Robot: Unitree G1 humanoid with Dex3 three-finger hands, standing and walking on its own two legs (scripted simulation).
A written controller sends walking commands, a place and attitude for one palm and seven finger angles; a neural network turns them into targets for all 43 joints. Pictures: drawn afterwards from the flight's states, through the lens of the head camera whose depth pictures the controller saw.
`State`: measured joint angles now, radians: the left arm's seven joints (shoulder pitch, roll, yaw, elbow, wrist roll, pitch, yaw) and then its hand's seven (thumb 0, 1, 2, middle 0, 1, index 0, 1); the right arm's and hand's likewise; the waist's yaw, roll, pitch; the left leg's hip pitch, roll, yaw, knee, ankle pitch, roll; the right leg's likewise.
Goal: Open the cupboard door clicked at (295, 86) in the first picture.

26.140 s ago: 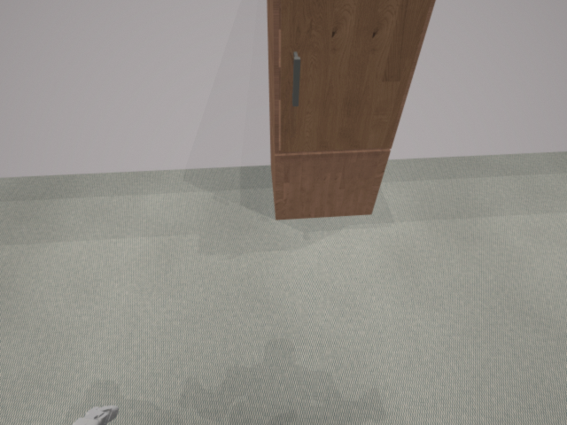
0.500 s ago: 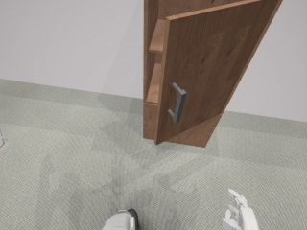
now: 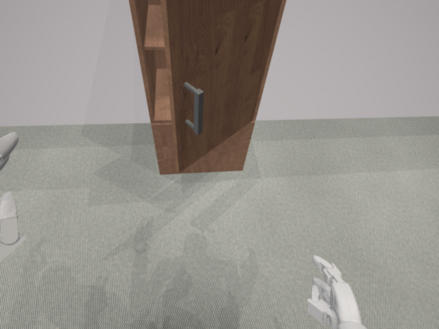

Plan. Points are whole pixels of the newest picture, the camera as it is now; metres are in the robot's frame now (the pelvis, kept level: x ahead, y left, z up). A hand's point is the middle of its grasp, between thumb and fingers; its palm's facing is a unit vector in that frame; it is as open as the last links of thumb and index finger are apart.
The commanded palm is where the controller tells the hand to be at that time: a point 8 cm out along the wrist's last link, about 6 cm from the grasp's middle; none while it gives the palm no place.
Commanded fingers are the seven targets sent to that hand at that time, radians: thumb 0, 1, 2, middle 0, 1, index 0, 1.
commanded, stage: stop stepping back and stand still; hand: left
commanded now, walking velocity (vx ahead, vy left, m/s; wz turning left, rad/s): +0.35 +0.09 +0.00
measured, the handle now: (193, 109) +0.66 +0.09 -0.05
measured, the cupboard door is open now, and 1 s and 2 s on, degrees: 39 39 39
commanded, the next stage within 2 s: let the arm hang, fingers relaxed in 0.50 s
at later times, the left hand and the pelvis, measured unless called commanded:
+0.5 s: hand (28, 288) +0.15 +0.21 +0.17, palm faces +0.42 -0.78 -0.47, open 7.4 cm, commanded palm +0.09 +0.26 +0.17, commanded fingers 0.00 0.90 0.90 -0.20 -0.30 -0.20 -0.30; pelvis -0.05 -0.04 +0.00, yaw +0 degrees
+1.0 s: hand out of the picture -0.04 +0.19 -0.18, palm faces +0.07 -0.98 -0.18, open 6.9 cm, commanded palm none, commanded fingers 0.00 0.90 0.90 -0.20 -0.30 -0.20 -0.30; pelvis -0.05 +0.00 +0.00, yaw +2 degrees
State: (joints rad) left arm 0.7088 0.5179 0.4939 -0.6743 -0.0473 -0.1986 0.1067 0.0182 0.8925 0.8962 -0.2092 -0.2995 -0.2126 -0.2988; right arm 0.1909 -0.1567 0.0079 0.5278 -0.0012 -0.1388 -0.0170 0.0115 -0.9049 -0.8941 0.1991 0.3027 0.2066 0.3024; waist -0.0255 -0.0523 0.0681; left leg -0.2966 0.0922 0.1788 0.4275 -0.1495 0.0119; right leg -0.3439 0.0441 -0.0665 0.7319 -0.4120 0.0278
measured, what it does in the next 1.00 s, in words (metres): steps on the spot: right foot, then left foot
